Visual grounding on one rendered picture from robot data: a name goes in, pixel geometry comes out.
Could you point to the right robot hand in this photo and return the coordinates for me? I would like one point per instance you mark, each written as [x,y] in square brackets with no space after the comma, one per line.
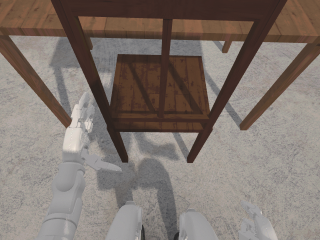
[261,229]

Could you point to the table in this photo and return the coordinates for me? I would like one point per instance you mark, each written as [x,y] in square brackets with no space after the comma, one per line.
[298,22]

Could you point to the chair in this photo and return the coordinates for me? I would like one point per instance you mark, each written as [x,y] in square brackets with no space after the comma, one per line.
[164,93]

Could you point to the robot left forearm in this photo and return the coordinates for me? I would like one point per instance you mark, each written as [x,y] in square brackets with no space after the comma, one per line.
[63,214]

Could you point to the robot left thigh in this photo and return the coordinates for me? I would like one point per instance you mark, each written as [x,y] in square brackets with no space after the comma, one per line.
[126,223]

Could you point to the left robot hand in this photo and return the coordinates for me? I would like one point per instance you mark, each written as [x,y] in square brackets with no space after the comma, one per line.
[76,137]

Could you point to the robot left shin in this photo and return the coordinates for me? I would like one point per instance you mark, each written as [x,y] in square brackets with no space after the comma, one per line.
[137,235]

